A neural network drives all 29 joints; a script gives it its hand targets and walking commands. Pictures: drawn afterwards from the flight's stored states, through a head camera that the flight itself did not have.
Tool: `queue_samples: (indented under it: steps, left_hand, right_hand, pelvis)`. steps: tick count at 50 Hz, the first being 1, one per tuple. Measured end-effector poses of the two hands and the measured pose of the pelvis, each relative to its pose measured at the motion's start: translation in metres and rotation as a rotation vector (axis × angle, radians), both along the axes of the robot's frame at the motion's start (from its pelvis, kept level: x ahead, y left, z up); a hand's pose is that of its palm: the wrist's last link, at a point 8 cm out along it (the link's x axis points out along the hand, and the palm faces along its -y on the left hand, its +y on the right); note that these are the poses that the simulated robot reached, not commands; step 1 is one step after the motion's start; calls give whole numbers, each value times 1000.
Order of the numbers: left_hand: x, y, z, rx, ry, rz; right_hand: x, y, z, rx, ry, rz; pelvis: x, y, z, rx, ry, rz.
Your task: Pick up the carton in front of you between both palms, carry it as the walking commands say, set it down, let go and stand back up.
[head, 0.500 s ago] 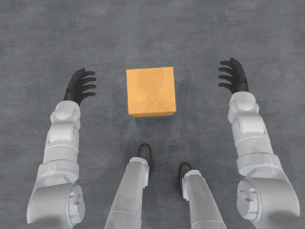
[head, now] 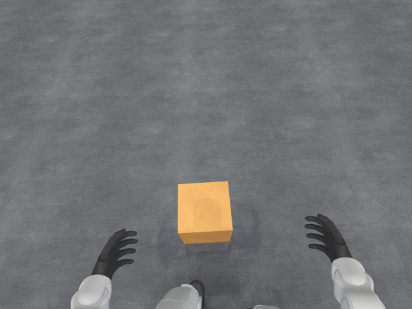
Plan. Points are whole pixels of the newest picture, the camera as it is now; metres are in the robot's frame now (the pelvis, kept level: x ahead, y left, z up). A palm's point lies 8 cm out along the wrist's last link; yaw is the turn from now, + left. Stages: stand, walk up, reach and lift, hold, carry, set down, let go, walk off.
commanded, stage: let go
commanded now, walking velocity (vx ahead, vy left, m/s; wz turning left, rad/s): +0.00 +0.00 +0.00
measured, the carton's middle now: (205, 214) +0.44 +0.08 -0.64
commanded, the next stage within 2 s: stand in 0.58 s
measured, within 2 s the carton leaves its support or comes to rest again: neither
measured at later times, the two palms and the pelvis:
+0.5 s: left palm (113, 265) +0.18 +0.22 -0.06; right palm (365, 278) +0.18 -0.25 -0.06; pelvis +0.02 -0.02 +0.00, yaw +0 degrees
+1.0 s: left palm (87, 270) +0.17 +0.28 -0.10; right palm (390, 290) +0.16 -0.29 -0.07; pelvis +0.04 +0.00 +0.00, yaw -2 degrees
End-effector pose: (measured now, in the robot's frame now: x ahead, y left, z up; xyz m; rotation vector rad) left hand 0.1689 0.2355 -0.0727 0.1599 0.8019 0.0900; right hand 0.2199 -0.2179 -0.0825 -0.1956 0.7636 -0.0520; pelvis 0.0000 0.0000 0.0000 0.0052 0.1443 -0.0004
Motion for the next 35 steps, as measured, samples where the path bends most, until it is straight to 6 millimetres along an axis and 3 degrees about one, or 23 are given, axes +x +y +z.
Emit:
queue_samples:
  steps: [5,10,20,30,35]
  left_hand:
    - [-6,-10,8,2,-1,-14]
    - [2,-20,10,1,-6,-31]
    - [12,-28,11,5,-1,-41]
    - [6,-7,12,71,28,13]
    - [0,18,-2,131,35,13]
  right_hand:
    - [-24,-16,13,-2,4,-8]
    - [-41,-32,21,-7,18,-27]
    - [-43,-38,26,3,25,-34]
    - [-40,-28,18,-19,22,-28]
    - [-50,-51,10,-133,94,-39]
  pelvis:
    - [7,-9,5,12,-88,0]
    - [12,-18,7,19,-151,-2]
    - [18,-23,7,20,-206,-9]
    - [19,-17,4,14,-190,5]
    - [22,-13,1,0,-154,-4]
